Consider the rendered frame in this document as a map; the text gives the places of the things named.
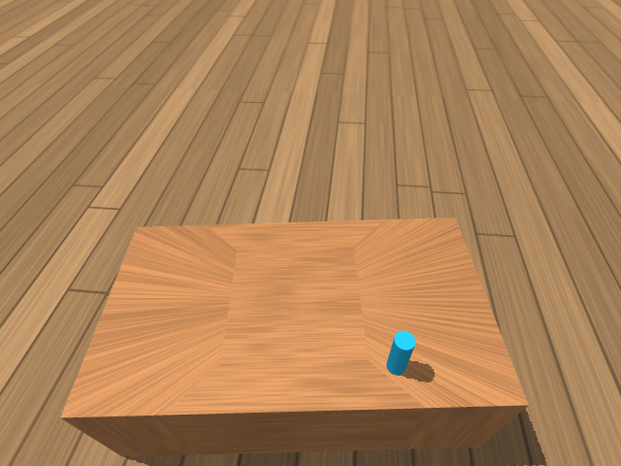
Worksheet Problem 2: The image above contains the can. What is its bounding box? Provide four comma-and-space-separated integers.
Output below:
386, 331, 415, 376

